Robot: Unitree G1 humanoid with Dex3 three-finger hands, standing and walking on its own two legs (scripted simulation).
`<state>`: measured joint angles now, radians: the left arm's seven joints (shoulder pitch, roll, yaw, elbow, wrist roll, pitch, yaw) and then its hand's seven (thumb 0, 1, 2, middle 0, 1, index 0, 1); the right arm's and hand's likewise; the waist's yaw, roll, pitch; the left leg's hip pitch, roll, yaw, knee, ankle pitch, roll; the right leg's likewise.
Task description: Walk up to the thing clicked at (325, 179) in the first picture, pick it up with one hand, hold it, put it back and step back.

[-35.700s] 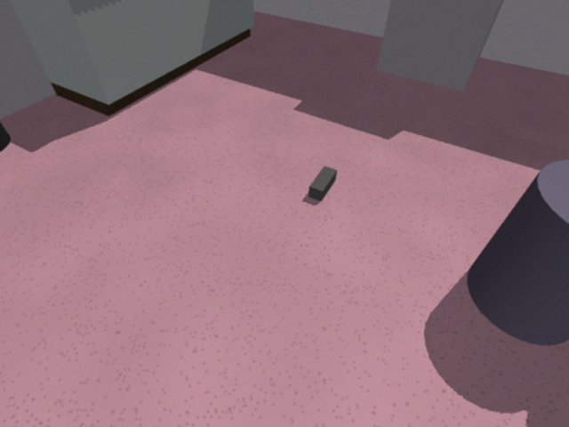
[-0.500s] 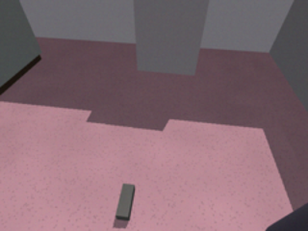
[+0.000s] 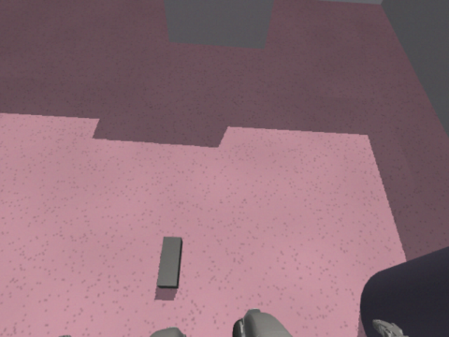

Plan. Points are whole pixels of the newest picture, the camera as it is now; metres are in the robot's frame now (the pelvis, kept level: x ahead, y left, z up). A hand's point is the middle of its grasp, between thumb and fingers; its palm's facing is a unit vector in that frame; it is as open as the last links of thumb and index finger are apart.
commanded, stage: walk up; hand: left
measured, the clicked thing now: (170, 262) +0.40 +0.19 -0.72
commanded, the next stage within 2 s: none
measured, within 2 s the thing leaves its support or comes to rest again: neither
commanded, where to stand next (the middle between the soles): +0.02 -0.04 m, yaw -2 degrees
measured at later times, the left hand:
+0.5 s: hand out of the picture +0.06 +0.19 -0.15, palm faces -0.05 -0.95 -0.31, open 7.3 cm
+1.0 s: hand out of the picture -0.13 +0.29 -0.09, palm faces -0.03 -0.78 -0.62, open 7.4 cm
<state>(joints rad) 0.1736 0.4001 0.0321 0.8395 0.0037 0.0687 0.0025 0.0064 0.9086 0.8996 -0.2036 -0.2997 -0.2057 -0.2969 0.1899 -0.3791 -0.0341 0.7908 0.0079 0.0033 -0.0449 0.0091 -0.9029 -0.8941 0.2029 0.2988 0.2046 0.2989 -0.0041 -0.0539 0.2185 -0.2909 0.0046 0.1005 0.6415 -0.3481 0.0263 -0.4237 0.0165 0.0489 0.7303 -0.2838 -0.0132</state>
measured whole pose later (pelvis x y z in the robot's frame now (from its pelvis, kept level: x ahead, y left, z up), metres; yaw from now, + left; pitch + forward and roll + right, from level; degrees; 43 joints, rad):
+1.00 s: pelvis -0.10 -0.04 +0.00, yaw +0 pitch -3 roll -1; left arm 0.48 0.46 0.08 0.85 0.04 -0.08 0.06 0.01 0.90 0.90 -0.21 -0.30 -0.21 -0.30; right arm 0.21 -0.45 -0.12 0.78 -0.04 0.09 0.09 0.01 -0.91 -0.89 0.20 0.30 0.20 0.30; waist 0.03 0.13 0.12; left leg -0.52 0.07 -0.09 0.91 -0.31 0.00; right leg -0.19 -0.07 0.02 0.66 -0.42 0.05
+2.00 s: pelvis -0.11 -0.02 -0.01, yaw +1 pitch -3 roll +0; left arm 0.33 0.44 0.06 0.89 0.03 -0.04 -0.01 0.01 0.90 0.90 -0.21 -0.30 -0.21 -0.30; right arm 0.23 -0.45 -0.07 0.91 -0.02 -0.01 0.05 0.01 -0.91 -0.89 0.20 0.30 0.20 0.30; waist 0.05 0.02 0.07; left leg -0.35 0.02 0.01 0.74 -0.44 0.03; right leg -0.35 -0.09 -0.02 0.72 -0.34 -0.02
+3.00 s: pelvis -0.09 +0.00 +0.02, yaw -2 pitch -3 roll +0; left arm 0.06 0.36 0.01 1.11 0.00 -0.01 -0.01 0.01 0.91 0.90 -0.20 -0.30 -0.21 -0.30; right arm 0.10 -0.35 -0.01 1.12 0.00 -0.02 0.01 0.01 -0.91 -0.89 0.20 0.30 0.20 0.30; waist -0.02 -0.02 0.07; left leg -0.14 0.02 0.03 0.36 -0.17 -0.01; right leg -0.16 -0.04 0.01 0.37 -0.16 0.03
